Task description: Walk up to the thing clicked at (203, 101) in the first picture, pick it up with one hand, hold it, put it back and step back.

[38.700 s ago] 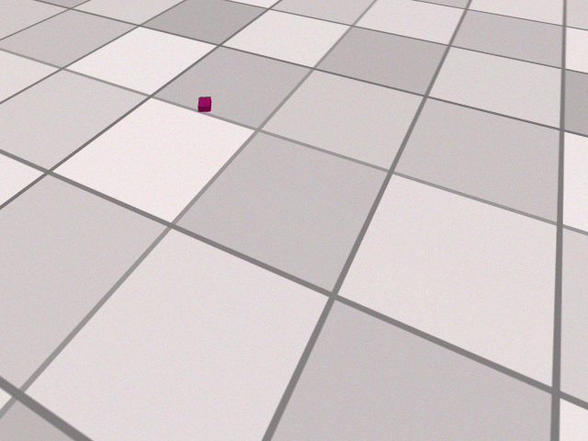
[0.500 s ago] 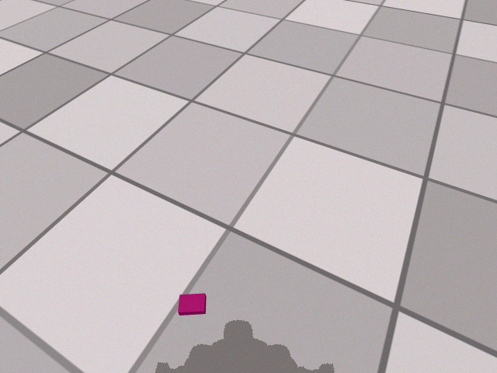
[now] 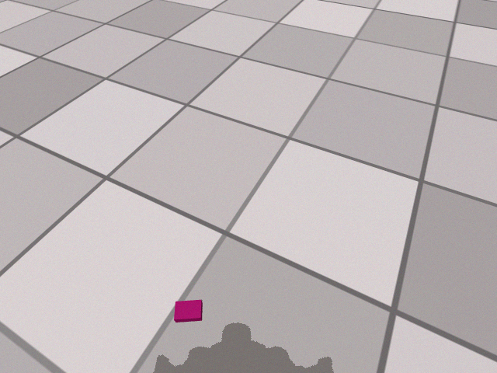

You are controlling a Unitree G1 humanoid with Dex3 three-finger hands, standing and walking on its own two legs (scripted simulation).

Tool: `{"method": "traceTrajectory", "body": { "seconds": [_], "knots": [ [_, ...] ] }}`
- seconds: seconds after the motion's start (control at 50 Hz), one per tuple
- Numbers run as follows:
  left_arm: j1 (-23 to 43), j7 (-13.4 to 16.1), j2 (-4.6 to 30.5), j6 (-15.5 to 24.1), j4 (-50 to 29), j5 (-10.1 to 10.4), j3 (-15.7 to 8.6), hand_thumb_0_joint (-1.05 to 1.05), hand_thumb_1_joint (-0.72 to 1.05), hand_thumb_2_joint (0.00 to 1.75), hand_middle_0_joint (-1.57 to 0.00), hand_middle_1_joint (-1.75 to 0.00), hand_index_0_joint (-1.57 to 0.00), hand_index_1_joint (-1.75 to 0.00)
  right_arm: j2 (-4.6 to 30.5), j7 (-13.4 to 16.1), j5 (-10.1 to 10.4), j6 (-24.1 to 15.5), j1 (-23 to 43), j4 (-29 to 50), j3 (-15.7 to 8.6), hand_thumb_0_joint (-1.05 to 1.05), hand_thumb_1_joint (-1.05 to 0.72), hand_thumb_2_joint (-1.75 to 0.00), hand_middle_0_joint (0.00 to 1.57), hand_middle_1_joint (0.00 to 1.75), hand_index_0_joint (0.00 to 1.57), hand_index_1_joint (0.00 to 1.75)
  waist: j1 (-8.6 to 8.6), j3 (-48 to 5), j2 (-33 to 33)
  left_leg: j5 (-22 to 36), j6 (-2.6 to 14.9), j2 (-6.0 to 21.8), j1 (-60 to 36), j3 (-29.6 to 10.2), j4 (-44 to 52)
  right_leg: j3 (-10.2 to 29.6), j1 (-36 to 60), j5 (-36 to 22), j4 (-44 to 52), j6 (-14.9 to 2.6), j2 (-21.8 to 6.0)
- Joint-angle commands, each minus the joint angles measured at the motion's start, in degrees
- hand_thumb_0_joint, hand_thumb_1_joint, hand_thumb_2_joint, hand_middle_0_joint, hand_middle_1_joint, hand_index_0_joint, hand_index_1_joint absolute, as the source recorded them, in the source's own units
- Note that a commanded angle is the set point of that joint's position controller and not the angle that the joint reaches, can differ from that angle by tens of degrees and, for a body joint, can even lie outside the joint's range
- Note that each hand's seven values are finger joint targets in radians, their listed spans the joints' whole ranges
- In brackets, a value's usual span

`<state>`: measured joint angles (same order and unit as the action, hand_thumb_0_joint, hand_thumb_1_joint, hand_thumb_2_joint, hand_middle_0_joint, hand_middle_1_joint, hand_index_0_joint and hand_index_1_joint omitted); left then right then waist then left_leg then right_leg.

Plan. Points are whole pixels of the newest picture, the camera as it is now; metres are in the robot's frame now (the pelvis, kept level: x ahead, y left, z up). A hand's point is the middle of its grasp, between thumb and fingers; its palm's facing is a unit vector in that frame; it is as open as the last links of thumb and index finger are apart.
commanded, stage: stand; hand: left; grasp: from above
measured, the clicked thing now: (188, 311) +0.46 +0.26 -0.76
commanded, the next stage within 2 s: step back in 0.58 s
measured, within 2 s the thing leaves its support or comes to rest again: neither
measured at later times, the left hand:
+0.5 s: hand out of the picture +0.07 +0.24 -0.16, palm faces -0.01 -0.94 -0.34, open 7.4 cm
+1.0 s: hand out of the picture +0.09 +0.31 -0.18, palm faces -0.04 -0.93 -0.36, open 7.4 cm
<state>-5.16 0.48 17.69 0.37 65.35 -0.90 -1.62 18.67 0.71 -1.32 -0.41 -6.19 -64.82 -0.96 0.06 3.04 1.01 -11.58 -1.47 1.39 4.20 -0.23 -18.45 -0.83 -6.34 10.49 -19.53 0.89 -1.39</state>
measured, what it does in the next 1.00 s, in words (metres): lifts its right foot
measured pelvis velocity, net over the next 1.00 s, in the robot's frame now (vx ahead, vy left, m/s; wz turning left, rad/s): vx -0.07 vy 0.05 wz -0.02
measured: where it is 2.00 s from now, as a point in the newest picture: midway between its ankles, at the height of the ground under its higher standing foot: outside the picture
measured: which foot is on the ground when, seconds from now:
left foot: down 0.00-1.00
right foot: down 0.00-0.86, up 0.88-1.00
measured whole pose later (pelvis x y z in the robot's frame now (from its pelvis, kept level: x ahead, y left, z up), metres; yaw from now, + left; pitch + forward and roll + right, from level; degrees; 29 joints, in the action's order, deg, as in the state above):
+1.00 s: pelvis -0.07 +0.05 -0.02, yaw -1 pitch -1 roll -1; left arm -1.1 2.1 23.7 -3.6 52.0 -0.4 -3.8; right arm 20.0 0.5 -2.2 1.8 -8.6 -55.3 -3.0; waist -1.2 10.6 -3.3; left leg -17.7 3.6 -1.9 15.4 0.6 -34.1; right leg 10.0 -27.0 28.9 -59.7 -0.9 6.2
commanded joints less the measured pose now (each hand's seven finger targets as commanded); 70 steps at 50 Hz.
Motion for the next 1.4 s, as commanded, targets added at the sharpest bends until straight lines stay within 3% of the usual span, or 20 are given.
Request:
{"method": "traceTrajectory", "body": {
  "seconds": [0.0,0.54,0.56,0.62,0.66,0.7,0.74,0.78,0.82,0.84,0.86,0.88,0.96,1.06,1.24,1.28,1.3,1.32,1.34,1.38],
  "knots": [
    [1.72,0.70,11.94,1.01,-2.96,0.19,-2.05,0.00,0.90,0.90,-0.20,-0.30,-0.20,-0.30,11.08,0.56,0.28,-1.28,1.51,2.85,-1.84,0.00,-0.90,-0.90,0.20,0.30,0.20,0.30,0.24,-3.84,-1.24,12.03,1.63,5.98,0.54,-3.85,2.91,3.82,1.87,-11.19,1.82,-1.66,-5.68],
    [1.10,0.31,13.24,1.26,-3.46,0.20,-1.61,0.00,0.90,0.90,-0.20,-0.30,-0.20,-0.30,11.77,0.04,0.34,-0.99,0.47,2.76,-1.71,0.00,-0.90,-0.90,0.20,0.30,0.20,0.30,-0.03,-2.22,-1.86,4.96,1.87,5.84,2.03,-3.85,3.42,5.12,-0.37,-3.98,3.58,-1.85,-5.42],
    [0.66,0.51,17.75,0.72,-4.87,1.08,-4.25,0.00,0.90,0.90,-0.20,-0.30,-0.20,-0.30,15.13,-0.22,0.44,0.00,2.90,3.97,-2.64,0.00,-0.90,-0.90,0.20,0.30,0.20,0.30,0.48,3.65,-2.15,11.41,3.07,4.62,6.42,-3.98,-3.16,6.82,-5.26,-15.68,-0.26,-2.24,-5.45],
    [-0.19,0.83,18.33,0.44,-7.37,1.26,-5.08,0.00,0.90,0.90,-0.20,-0.30,-0.20,-0.30,12.94,-0.28,1.43,0.69,0.01,5.76,-2.63,0.00,-0.90,-0.90,0.20,0.30,0.20,0.30,-0.35,-4.86,-4.97,11.11,2.79,1.63,5.55,-0.95,-13.16,9.14,-2.07,-24.69,-1.85,-6.79,-9.03],
    [1.40,0.99,19.02,-0.01,-9.78,0.85,-5.43,0.00,0.90,0.90,-0.20,-0.30,-0.20,-0.30,12.81,-0.31,1.35,1.38,-1.05,6.94,-3.15,0.00,-0.90,-0.90,0.20,0.30,0.20,0.30,-0.55,-8.12,-8.35,3.25,2.67,-1.47,6.87,0.38,-19.87,12.98,-2.47,-25.41,-1.55,-11.08,-13.16],
    [3.92,1.16,19.25,-0.39,-12.35,0.03,-5.51,0.00,0.90,0.90,-0.20,-0.30,-0.20,-0.30,12.25,-0.37,1.02,2.15,-3.01,7.82,-3.70,0.00,-0.90,-0.90,0.20,0.30,0.20,0.30,-0.94,-7.82,-11.66,-15.59,3.35,-3.27,9.01,-0.67,-28.52,15.11,-6.11,-24.32,-2.27,-14.70,-17.20],
    [6.00,1.22,18.81,-0.81,-14.42,-0.65,-5.41,0.00,0.90,0.90,-0.20,-0.30,-0.20,-0.30,12.52,-0.70,1.10,2.68,-4.57,8.96,-4.12,0.00,-0.90,-0.90,0.20,0.30,0.20,0.30,-1.66,-6.31,-12.84,-18.73,4.13,-2.69,9.84,-2.70,-31.85,13.48,-9.91,-22.09,-4.35,-14.82,-16.78],
    [7.16,1.35,18.15,-1.20,-15.83,-0.66,-5.05,0.00,0.90,0.90,-0.20,-0.30,-0.20,-0.30,13.03,-0.58,1.19,2.12,-6.94,9.31,-4.27,0.00,-0.90,-0.90,0.20,0.30,0.20,0.30,-2.69,-6.68,-12.37,-10.73,3.89,-1.89,10.10,-1.92,-22.66,10.99,-8.13,-21.19,-9.04,-11.25,-13.70],
    [5.51,1.05,15.73,-2.33,-17.04,0.30,-4.31,0.00,0.90,0.90,-0.20,-0.30,-0.20,-0.30,15.19,-0.20,-0.24,1.18,-7.20,9.74,-4.98,0.00,-0.90,-0.90,0.20,0.30,0.20,0.30,-2.30,-5.81,-1.27,13.42,4.08,3.97,7.63,-7.22,-5.06,6.55,-9.75,-10.92,-19.43,-5.61,-5.64],
    [3.94,1.24,12.52,-2.76,-17.92,0.92,-3.69,0.00,0.90,0.90,-0.20,-0.30,-0.20,-0.30,19.91,-0.05,-1.50,0.71,-6.61,10.58,-6.25,0.00,-0.90,-0.90,0.20,0.30,0.20,0.30,-1.21,-5.35,10.87,29.51,6.17,13.53,1.90,-20.26,-1.78,4.35,-19.40,8.25,-28.98,-3.20,3.50],
    [2.79,1.85,13.18,-3.14,-17.41,0.60,-3.96,0.00,0.90,0.90,-0.20,-0.30,-0.20,-0.30,21.29,0.08,-0.84,0.50,-5.47,11.51,-6.40,0.00,-0.90,-0.90,0.20,0.30,0.20,0.30,-0.92,-5.30,8.18,41.57,9.51,16.25,1.73,-20.58,-4.84,8.62,-21.56,24.87,-35.16,-2.65,7.30],
    [2.53,2.34,13.63,-3.29,-17.21,0.32,-4.09,0.00,0.90,0.90,-0.20,-0.30,-0.20,-0.30,22.05,0.21,-0.68,0.54,-4.67,12.89,-6.72,0.00,-0.90,-0.90,0.20,0.30,0.20,0.30,-2.14,-6.16,10.44,38.49,10.54,18.48,4.08,-24.09,-3.43,12.43,-21.11,27.50,-39.88,-2.37,7.98],
    [-1.87,2.19,14.48,-3.44,-16.38,0.86,-4.23,0.00,0.90,0.90,-0.20,-0.30,-0.20,-0.30,16.75,1.72,-0.74,0.36,1.46,15.58,-5.64,0.00,-0.90,-0.90,0.20,0.30,0.20,0.30,1.39,-5.38,8.38,37.22,9.70,12.19,-0.73,-12.91,-7.55,12.84,-24.39,17.59,-48.36,-1.93,7.06],
    [-0.10,1.56,14.09,-2.78,-19.49,0.12,-4.73,0.00,0.90,0.90,-0.20,-0.30,-0.20,-0.30,15.44,2.14,0.10,0.42,-4.68,16.22,-5.88,0.00,-0.90,-0.90,0.20,0.30,0.20,0.30,-2.36,-6.54,4.60,37.63,11.81,12.54,-8.43,-12.61,-10.17,10.17,-24.20,17.51,-39.08,0.18,5.62],
    [-6.63,0.47,13.82,-2.19,-18.50,-0.63,-5.63,0.00,0.90,0.90,-0.20,-0.30,-0.20,-0.30,18.18,1.18,0.05,0.91,-0.77,19.18,-6.17,0.00,-0.90,-0.90,0.20,0.30,0.20,0.30,-0.05,-7.24,5.15,15.55,12.76,14.44,5.73,-14.36,-8.91,3.67,-7.75,11.53,-16.47,-2.57,2.43],
    [-9.46,0.33,14.27,-1.67,-17.58,-1.00,-6.06,0.00,0.90,0.90,-0.20,-0.30,-0.20,-0.30,17.13,0.80,0.64,1.22,-0.01,19.01,-5.74,0.00,-0.90,-0.90,0.20,0.30,0.20,0.30,1.12,-7.32,1.78,7.95,8.57,10.86,11.68,-11.49,-11.07,5.55,-1.69,1.69,-8.52,-4.60,1.18],
    [-9.39,0.28,16.74,-1.43,-18.26,-1.44,-6.75,0.00,0.90,0.90,-0.20,-0.30,-0.20,-0.30,15.74,0.66,0.93,1.16,-0.40,19.36,-5.36,0.00,-0.90,-0.90,0.20,0.30,0.20,0.30,0.84,-7.37,-3.72,1.00,5.66,6.67,17.71,-8.83,-15.69,14.24,0.45,-0.88,-7.06,-7.70,-4.71],
    [-6.99,-0.09,20.67,-1.61,-19.32,-0.71,-7.50,0.00,0.90,0.90,-0.20,-0.30,-0.20,-0.30,14.02,0.68,1.19,1.29,1.88,19.58,-5.17,0.00,-0.90,-0.90,0.20,0.30,0.20,0.30,1.96,-2.93,-14.30,-12.92,2.04,-4.02,19.66,-1.74,-26.43,26.34,-8.25,-1.18,-0.20,-15.32,-13.70],
    [-3.20,0.01,21.94,-1.26,-21.90,-1.44,-7.59,0.00,0.90,0.90,-0.20,-0.30,-0.20,-0.30,14.28,0.80,0.85,1.71,1.40,18.98,-5.47,0.00,-0.90,-0.90,0.20,0.30,0.20,0.30,1.91,0.09,-16.78,-23.30,1.16,-6.91,17.55,-2.91,-40.12,32.78,-16.05,-1.62,3.61,-20.03,-20.76],
    [1.79,0.72,17.66,-0.98,-23.83,-0.48,-6.55,0.00,0.90,0.90,-0.20,-0.30,-0.20,-0.30,14.51,0.57,1.18,1.98,-3.46,17.17,-5.17,0.00,-0.90,-0.90,0.20,0.30,0.20,0.30,-0.71,1.20,-7.71,-18.79,1.05,-8.14,18.11,-8.44,-48.56,22.09,-15.82,-10.50,0.13,-17.09,-15.08]
  ]
}}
